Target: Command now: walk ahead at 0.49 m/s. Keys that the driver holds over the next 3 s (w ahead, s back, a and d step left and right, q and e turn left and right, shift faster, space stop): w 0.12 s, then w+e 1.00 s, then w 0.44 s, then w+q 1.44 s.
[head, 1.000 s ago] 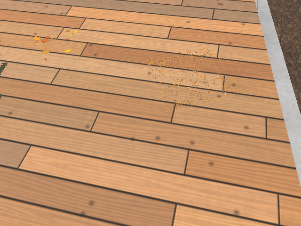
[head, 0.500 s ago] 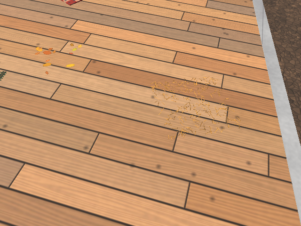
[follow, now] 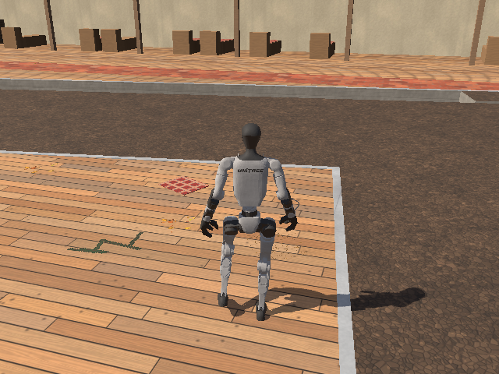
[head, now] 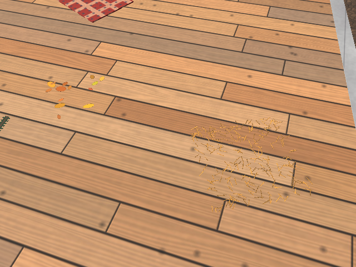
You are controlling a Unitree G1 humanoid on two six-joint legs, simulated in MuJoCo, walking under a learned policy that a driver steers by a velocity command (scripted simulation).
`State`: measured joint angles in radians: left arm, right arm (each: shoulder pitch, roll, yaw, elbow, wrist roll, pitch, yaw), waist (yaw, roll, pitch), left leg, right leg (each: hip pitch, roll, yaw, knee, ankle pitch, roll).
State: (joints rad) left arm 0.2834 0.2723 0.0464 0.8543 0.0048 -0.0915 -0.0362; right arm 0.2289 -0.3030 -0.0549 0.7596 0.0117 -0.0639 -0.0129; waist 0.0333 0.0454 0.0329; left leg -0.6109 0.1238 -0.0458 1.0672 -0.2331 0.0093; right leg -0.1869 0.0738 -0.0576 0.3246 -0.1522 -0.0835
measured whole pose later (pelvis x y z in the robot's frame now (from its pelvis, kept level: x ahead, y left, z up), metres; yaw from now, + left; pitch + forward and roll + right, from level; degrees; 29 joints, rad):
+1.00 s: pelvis +0.54 -0.08 -0.01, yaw -27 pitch +1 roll +1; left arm 0.28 0.28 0.07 0.72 -0.01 -0.04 -0.03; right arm 0.13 -0.30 -0.06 0.76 0.00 -0.11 0.00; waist 0.03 0.02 0.07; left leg -0.52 0.08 -0.05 1.12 -0.33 -0.01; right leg -0.28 0.10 0.02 0.44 -0.17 -0.11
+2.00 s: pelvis +1.01 -0.37 +0.00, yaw -26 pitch +1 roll -1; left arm 0.24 0.25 0.06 0.75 0.01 -0.09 -0.01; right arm 0.28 -0.32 -0.07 0.79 0.03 -0.03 0.00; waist 0.01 0.05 0.02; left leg -0.55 0.08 -0.05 1.14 -0.31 0.00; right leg -0.22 0.01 -0.09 0.38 -0.18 -0.03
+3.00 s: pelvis +1.54 -0.48 +0.00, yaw +10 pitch +1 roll -2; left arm 0.23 0.26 0.06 0.76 0.01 -0.10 -0.01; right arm 0.28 -0.32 -0.08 0.68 0.03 -0.01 -0.01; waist 0.02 0.05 0.03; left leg -0.55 0.04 -0.07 1.16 -0.33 0.01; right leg -0.22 0.03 -0.07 0.40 -0.19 -0.03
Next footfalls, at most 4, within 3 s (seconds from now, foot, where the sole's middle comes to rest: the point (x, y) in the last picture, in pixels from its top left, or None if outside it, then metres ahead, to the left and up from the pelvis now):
0.30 left None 0.37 0.16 -0.78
0.82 right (240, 243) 0.58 -0.16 -0.78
1.32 left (226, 166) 0.93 -0.13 -0.78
1.80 right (304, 154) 1.00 -0.49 -0.78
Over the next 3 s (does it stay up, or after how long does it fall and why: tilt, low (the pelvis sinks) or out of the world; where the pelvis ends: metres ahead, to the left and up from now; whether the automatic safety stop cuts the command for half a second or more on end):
stays up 1.54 -0.48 0.00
